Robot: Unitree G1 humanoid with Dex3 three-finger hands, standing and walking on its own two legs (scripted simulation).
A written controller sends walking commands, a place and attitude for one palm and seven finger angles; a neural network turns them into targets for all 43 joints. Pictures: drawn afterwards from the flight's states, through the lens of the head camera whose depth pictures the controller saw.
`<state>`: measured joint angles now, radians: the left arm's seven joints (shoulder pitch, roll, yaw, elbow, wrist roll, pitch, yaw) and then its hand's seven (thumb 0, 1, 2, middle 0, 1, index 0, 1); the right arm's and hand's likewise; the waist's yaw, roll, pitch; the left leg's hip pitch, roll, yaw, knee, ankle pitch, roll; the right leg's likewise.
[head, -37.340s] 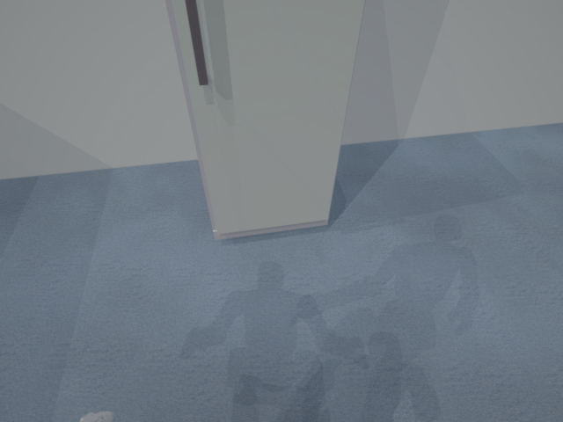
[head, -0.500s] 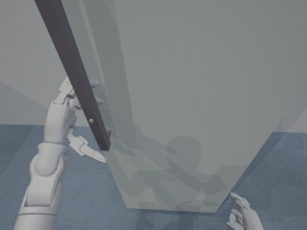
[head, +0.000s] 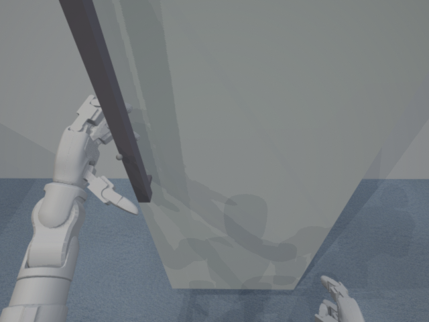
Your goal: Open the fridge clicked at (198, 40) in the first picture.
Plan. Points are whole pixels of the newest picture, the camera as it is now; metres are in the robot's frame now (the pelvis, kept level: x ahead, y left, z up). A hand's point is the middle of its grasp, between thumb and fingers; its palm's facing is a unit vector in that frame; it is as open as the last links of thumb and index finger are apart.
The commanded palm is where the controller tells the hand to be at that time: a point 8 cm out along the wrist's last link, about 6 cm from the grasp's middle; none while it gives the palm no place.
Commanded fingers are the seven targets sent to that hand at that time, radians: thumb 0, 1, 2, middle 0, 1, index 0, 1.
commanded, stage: slip the hand off the handle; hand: left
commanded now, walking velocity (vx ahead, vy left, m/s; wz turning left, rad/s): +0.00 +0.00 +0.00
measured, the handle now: (113, 86) +0.36 +0.16 +0.29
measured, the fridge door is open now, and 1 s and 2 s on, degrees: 0 0 0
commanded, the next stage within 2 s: draw the hand back to the body in 0.88 s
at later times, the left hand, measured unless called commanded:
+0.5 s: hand (59, 186) +0.27 +0.25 +0.18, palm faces +0.11 -0.95 -0.28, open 14.7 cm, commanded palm +0.23 +0.29 +0.19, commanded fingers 0.00 -0.55 0.20 -0.25 -1.15 -0.25 -1.15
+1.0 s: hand (40, 211) +0.22 +0.25 +0.18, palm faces +0.10 -0.95 -0.29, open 14.7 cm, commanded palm +0.19 +0.30 +0.19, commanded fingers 0.00 -0.55 0.20 -0.25 -1.15 -0.25 -1.15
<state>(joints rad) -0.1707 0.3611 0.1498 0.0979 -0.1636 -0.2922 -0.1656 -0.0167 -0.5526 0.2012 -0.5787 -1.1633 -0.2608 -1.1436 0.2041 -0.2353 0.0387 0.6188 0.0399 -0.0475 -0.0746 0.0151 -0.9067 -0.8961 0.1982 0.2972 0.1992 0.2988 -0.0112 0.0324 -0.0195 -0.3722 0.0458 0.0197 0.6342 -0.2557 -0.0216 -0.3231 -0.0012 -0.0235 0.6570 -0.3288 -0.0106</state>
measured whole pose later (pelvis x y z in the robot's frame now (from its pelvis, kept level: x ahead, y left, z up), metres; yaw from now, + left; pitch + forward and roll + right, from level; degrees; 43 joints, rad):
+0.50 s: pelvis +0.01 +0.01 +0.00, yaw +1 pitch +0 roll -1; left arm 0.07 0.39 0.33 -0.03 -0.24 -0.34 -0.29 -0.02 -0.55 0.20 -0.28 -1.16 -0.26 -1.15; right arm 0.24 -0.27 0.02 0.62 0.04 -0.15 -0.08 0.02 -0.91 -0.90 0.20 0.30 0.20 0.30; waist 0.04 0.04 -0.04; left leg -0.38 0.03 0.01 0.67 -0.29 -0.01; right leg -0.31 -0.01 -0.03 0.65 -0.35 0.01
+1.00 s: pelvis +0.02 +0.03 -0.01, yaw +2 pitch +1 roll -2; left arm 0.26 0.37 0.31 -0.35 -0.24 -0.21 -0.28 -0.02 -0.55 0.20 -0.26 -1.16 -0.26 -1.15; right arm 0.20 -0.23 0.07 0.57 0.02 -0.19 -0.06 0.02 -0.90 -0.90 0.20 0.30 0.20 0.30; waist 0.07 0.03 -0.05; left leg -0.41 0.01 -0.01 0.73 -0.33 0.02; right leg -0.31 -0.03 -0.05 0.68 -0.37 0.03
